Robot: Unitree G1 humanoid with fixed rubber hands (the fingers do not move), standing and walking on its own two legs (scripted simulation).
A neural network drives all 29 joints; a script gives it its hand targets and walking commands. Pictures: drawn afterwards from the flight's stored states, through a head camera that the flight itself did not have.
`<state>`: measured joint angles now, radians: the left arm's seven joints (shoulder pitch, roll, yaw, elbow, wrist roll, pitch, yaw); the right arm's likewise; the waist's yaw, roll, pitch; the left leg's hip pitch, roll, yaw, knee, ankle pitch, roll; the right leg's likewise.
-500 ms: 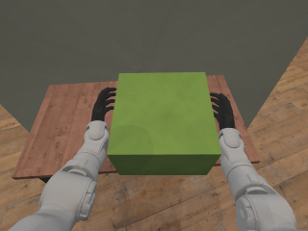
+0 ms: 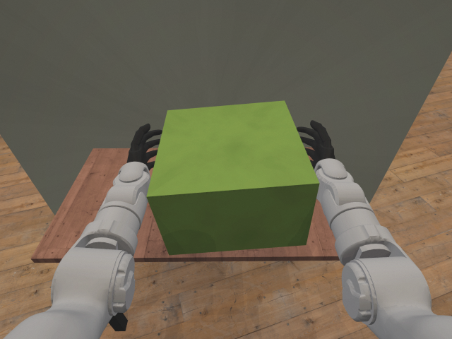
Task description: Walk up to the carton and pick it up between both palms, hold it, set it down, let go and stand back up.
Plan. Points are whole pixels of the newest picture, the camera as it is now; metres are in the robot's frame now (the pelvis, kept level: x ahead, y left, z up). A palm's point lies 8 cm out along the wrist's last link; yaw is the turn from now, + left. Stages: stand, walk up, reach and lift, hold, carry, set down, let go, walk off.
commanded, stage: reach and lift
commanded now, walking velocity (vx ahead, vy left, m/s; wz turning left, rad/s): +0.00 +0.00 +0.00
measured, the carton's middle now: (231, 172) +0.41 +0.02 +0.11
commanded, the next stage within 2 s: hold in 1.20 s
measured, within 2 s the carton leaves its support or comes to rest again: neither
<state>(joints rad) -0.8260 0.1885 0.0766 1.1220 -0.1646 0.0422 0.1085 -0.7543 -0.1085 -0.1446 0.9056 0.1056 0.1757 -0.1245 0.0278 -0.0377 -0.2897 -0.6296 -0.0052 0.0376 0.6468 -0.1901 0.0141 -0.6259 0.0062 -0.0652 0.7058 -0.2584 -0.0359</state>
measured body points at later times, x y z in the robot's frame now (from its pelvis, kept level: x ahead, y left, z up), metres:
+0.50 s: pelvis +0.02 -0.02 +0.02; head -0.03 -0.03 +0.46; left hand +0.43 +0.18 +0.20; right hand +0.43 -0.17 +0.19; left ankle +0.08 +0.12 -0.71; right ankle +0.06 -0.08 -0.71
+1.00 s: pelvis +0.02 +0.00 +0.02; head -0.03 -0.01 +0.47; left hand +0.42 +0.20 +0.20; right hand +0.42 -0.15 +0.18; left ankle +0.08 +0.12 -0.71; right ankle +0.06 -0.08 -0.71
